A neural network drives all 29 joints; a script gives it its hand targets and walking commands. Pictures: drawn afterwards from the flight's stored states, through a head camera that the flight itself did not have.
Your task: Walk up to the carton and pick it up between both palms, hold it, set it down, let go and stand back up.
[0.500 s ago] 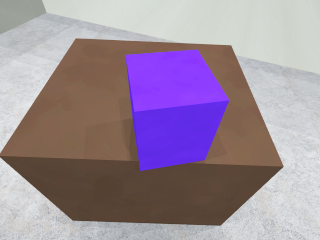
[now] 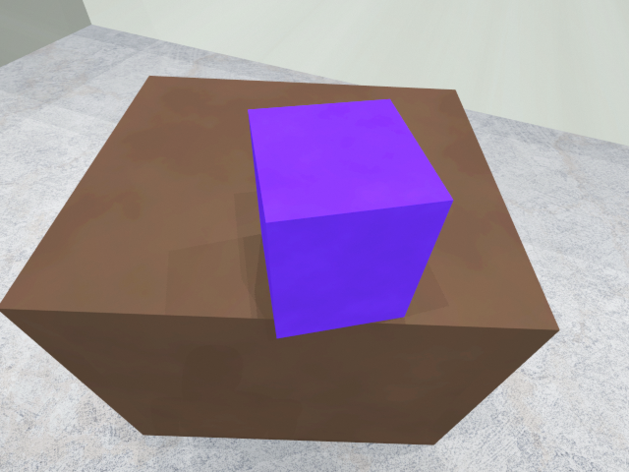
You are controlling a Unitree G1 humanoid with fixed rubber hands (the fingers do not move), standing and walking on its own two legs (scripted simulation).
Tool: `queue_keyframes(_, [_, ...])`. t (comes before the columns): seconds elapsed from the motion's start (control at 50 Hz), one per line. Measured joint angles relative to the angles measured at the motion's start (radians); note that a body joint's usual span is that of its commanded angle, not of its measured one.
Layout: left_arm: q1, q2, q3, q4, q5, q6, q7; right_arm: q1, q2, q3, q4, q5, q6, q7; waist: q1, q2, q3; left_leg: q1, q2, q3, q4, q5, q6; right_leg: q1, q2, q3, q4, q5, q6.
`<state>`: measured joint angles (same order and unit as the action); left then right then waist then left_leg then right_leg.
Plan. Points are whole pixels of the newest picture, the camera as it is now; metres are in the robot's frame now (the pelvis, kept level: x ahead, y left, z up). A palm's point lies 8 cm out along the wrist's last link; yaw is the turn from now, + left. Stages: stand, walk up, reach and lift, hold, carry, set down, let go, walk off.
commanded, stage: stand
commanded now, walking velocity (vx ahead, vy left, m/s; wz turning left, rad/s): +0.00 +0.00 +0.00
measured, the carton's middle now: (332, 221) +0.44 -0.01 +0.08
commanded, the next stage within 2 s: none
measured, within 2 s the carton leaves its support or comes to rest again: neither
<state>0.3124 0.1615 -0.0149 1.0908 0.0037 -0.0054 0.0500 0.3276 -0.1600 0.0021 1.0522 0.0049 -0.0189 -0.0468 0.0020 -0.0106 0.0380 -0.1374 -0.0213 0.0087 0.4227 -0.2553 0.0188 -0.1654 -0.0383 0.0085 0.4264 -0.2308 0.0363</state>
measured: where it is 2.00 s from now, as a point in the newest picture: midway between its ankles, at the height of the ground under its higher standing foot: outside the picture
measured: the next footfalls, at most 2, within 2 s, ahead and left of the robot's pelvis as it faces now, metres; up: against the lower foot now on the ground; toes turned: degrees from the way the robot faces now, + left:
none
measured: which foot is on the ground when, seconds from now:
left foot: down 0.00-1.00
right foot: down 0.00-1.00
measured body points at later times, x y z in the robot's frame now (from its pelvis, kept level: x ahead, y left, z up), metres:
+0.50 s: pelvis +0.00 +0.00 +0.00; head +0.01 +0.00 +0.45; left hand -0.01 +0.22 -0.16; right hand +0.00 -0.23 -0.15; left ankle -0.02 +0.11 -0.74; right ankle +0.00 -0.14 -0.74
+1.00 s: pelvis +0.00 +0.00 +0.00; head +0.01 +0.00 +0.45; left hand -0.02 +0.22 -0.16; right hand -0.01 -0.22 -0.16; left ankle -0.02 +0.11 -0.74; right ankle +0.00 -0.14 -0.74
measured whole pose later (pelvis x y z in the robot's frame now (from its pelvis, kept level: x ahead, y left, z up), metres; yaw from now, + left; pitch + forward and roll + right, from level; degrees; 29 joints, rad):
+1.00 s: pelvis +0.00 +0.00 +0.00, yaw +0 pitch -1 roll +0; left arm 0.31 0.15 -0.03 1.12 0.00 -0.01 0.06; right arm 0.31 -0.14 0.01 1.09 0.00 -0.02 -0.05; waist 0.00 -0.01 0.05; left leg -0.13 -0.02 0.00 0.40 -0.24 0.02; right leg -0.16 -0.04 0.00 0.40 -0.22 0.04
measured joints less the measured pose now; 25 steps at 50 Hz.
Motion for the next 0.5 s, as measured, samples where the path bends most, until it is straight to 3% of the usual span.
queue_keyframes(0.5, [0.003, -0.003, -0.004, 0.006, 0.000, -0.001, 0.001, -0.003, 0.002, 0.002, 0.006, 0.001, 0.000, 0.000, 0.001, 0.000, 0.002, 0.003, -0.003, 0.001, -0.005, 0.002, 0.002, 0.001, -0.003, 0.001, -0.001, 0.000, 0.002])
